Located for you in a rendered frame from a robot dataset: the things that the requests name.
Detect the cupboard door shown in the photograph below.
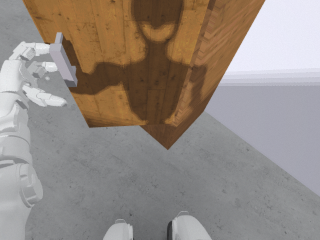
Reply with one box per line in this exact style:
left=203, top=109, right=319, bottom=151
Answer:
left=22, top=0, right=210, bottom=128

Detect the robot left upper arm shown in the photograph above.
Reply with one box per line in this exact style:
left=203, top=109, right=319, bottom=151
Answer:
left=0, top=163, right=43, bottom=240

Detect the robot left thigh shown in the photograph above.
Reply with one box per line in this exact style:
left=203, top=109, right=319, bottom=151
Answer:
left=103, top=223, right=133, bottom=240

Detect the robot left shin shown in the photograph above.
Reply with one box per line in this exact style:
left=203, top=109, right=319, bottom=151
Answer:
left=115, top=219, right=126, bottom=224

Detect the left robot forearm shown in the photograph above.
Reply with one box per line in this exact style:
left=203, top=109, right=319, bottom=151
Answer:
left=0, top=92, right=33, bottom=169

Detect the left robot hand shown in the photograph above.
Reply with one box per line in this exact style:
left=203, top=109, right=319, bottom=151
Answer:
left=0, top=41, right=68, bottom=108

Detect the handle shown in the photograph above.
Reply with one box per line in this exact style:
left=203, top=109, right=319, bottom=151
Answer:
left=48, top=32, right=78, bottom=87

